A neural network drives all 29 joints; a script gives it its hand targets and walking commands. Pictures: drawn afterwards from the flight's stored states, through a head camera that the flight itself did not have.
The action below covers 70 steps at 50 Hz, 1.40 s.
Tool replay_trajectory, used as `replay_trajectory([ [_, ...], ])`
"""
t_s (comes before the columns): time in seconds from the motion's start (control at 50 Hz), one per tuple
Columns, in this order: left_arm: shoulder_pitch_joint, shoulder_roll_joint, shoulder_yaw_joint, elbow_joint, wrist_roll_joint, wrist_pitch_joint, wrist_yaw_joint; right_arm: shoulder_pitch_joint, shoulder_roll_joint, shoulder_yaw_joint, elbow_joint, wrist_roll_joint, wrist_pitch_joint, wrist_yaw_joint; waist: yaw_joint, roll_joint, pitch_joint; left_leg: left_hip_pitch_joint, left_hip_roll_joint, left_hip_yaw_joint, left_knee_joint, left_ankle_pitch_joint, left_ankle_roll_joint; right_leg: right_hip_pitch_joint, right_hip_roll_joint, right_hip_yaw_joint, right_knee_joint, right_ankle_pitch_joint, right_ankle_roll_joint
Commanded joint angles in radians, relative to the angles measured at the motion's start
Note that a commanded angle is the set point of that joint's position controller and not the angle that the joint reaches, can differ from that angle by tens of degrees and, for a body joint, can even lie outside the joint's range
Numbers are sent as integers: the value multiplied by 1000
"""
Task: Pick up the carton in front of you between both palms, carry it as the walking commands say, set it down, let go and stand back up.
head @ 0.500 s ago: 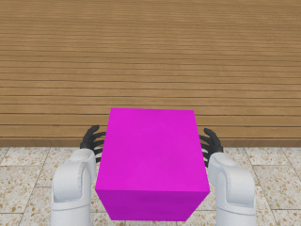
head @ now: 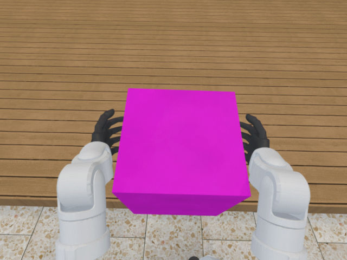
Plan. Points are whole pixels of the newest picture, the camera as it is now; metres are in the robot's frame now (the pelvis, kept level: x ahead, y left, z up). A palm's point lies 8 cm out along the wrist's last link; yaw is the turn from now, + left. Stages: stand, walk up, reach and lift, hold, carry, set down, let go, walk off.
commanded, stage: carry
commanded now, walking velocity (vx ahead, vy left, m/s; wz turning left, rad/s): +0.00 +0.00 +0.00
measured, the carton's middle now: (178, 160) +0.32 +0.00 +0.06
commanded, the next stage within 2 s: none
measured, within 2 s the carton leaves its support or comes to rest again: neither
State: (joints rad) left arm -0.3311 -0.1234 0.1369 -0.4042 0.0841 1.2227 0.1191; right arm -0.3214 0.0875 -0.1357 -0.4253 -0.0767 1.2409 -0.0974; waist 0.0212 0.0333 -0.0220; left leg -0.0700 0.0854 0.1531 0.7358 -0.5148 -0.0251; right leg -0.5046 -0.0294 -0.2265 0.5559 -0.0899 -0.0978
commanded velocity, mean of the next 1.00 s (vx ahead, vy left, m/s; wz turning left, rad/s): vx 0.00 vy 0.00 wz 0.00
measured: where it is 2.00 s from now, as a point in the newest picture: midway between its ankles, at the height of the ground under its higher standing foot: outside the picture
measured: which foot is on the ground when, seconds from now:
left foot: up 0.00-0.22, down 0.24-1.00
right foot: down 0.00-1.00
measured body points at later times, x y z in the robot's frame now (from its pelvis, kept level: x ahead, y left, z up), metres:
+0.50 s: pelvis +0.14 +0.00 +0.02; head +0.20 +0.00 +0.46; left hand +0.54 +0.15 +0.16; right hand +0.54 -0.16 +0.16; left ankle +0.10 +0.11 -0.71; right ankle +0.13 -0.08 -0.71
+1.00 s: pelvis +0.18 +0.01 +0.03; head +0.25 +0.01 +0.47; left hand +0.56 +0.15 +0.12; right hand +0.55 -0.15 +0.12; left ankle +0.11 +0.11 -0.70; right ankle +0.13 -0.09 -0.70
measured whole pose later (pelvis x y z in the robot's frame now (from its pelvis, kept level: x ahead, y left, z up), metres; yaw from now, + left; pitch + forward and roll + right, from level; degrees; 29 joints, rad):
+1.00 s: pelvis +0.18 +0.01 +0.03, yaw -1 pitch +7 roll +0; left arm -0.64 -0.05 0.24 -0.04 0.08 1.19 0.13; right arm -0.63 0.05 -0.23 -0.05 -0.07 1.20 -0.12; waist 0.00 0.00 0.01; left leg -0.27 0.02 0.10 0.52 -0.28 0.00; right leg -0.32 -0.02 -0.14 0.53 -0.25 -0.04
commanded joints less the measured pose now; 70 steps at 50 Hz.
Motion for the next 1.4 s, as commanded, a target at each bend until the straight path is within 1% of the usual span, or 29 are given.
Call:
replay_trajectory([
  [0.0,-607,-605,-665,1,-440,63,-229,-649,659,670,16,409,49,194,21,-260,-529,-422,-98,-135,557,-89,18,741,-380,524,-140,640,-193],
  [0.04,-748,-685,-651,28,-476,71,-230,-796,709,648,45,428,59,188,7,-151,-474,-432,-29,-179,430,-20,50,614,-313,372,-162,567,-139],
  [0.08,-854,-753,-639,70,-488,74,-234,-891,765,643,94,442,67,184,-3,-143,-469,-353,-18,-145,178,29,48,545,-263,259,-176,527,-88],
  [0.16,-1020,-789,-606,140,-487,81,-233,-1038,839,621,189,454,67,178,5,-157,-523,-251,-60,-93,-74,89,38,550,-239,182,-128,573,-100],
  [0.2,-1084,-789,-591,196,-481,86,-230,-1088,851,599,251,448,69,175,-4,-150,-536,-176,-59,-65,-229,284,46,523,-207,128,-63,544,-82],
  [0.24,-1137,-794,-571,262,-470,89,-229,-1143,860,572,308,449,76,177,-18,-119,-533,-66,15,-117,-298,505,64,422,-171,124,-13,350,-31],
  [0.26,-1180,-802,-563,277,-473,94,-229,-1186,858,557,336,440,73,177,-12,-48,-546,-45,85,-179,-197,738,88,394,-122,120,-9,274,1],
  [0.3,-1238,-835,-548,319,-479,100,-228,-1211,882,528,387,433,75,181,-15,41,-536,-41,96,-175,-149,885,94,394,-112,139,22,277,22],
  [0.4,-1244,-915,-480,404,-452,102,-219,-1221,942,457,454,409,83,189,-22,-12,-557,-61,62,-146,-104,884,69,424,-135,154,77,536,23],
  [0.56,-1153,-1020,-494,446,-405,53,-231,-1160,1055,491,467,393,36,207,-28,-19,-540,-47,48,-126,-123,946,57,422,-103,140,56,522,43],
  [0.68,-1119,-1026,-577,346,-429,-11,-226,-1133,1069,584,361,424,-29,201,-23,-58,-556,-81,3,-91,-174,810,43,519,-111,162,56,671,26],
  [0.74,-1075,-998,-606,297,-434,-23,-217,-1087,1041,613,316,431,-40,194,-24,-42,-578,-19,11,-99,-176,917,51,489,-96,157,66,614,31],
  [0.82,-1013,-971,-628,281,-425,-27,-214,-1023,1009,638,297,431,-45,195,-36,30,-575,98,50,-136,-122,1173,83,364,-38,124,-3,358,60],
  [0.86,-1001,-963,-637,284,-427,-28,-219,-1009,999,649,294,431,-49,198,-37,18,-564,48,39,-126,-109,1099,78,416,-42,129,-29,430,59],
  [0.92,-973,-952,-643,299,-433,-31,-228,-990,992,657,301,427,-54,200,-19,-99,-563,-201,-30,-69,-164,637,35,661,-128,202,43,900,3],
  [0.96,-982,-946,-648,300,-441,-34,-232,-994,995,656,304,427,-56,201,-13,-147,-536,-232,-60,-51,-292,476,21,706,-154,213,57,992,-16],
  [1.0,-977,-943,-651,305,-443,-36,-232,-998,991,654,318,430,-54,205,-13,-95,-530,-60,-37,-68,-317,754,26,561,-117,179,70,772,17],
  [1.04,-966,-945,-648,313,-436,-36,-230,-970,985,644,347,432,-51,210,-32,42,-548,231,58,-135,-193,1310,70,255,-36,112,75,274,71],
  [1.06,-962,-953,-644,319,-432,-35,-229,-967,986,643,352,433,-52,212,-44,115,-532,342,109,-180,-167,1498,113,112,10,92,15,-72,88],
  [1.08,-971,-960,-640,322,-432,-35,-230,-974,988,640,350,433,-52,213,-52,146,-511,384,133,-201,-159,1543,143,55,23,97,-47,-209,94],
  [1.1,-977,-959,-636,333,-433,-33,-232,-978,985,637,355,430,-53,213,-51,145,-502,350,134,-192,-149,1498,142,103,19,99,-114,-158,94],
  [1.14,-980,-951,-629,363,-438,-32,-237,-979,985,635,369,429,-54,213,-34,65,-503,123,79,-139,-124,1203,87,356,-24,123,-112,266,83],
  [1.18,-947,-954,-613,403,-444,-33,-243,-970,987,629,386,424,-57,209,-17,-112,-534,-208,1,-79,-82,636,33,663,-149,220,23,947,18],
  [1.2,-947,-960,-609,405,-447,-37,-245,-979,996,626,383,424,-58,207,-5,-173,-534,-318,-34,-65,-127,365,17,751,-204,262,39,1125,-24],
  [1.22,-970,-963,-609,392,-449,-41,-246,-998,1006,624,375,427,-60,206,-2,-197,-510,-354,-52,-61,-211,219,11,773,-221,272,38,1147,-44],
  [1.26,-1007,-961,-611,371,-457,-43,-244,-1029,1013,621,371,437,-58,204,-8,-163,-490,-185,-40,-66,-319,401,16,641,-182,229,29,926,-5],
  [1.32,-991,-963,-608,374,-453,-39,-234,-992,1003,601,414,439,-52,204,-27,10,-528,155,78,-144,-173,1163,65,302,-82,154,68,317,66],
  [1.34,-991,-967,-604,375,-450,-39,-231,-977,1003,596,422,438,-53,206,-39,53,-534,203,120,-170,-150,1326,92,233,-52,141,65,134,82],
  [1.38,-1013,-981,-601,376,-451,-38,-230,-999,1006,591,410,439,-56,208,-36,97,-512,183,133,-174,-146,1333,108,226,-35,139,-24,-18,88],
])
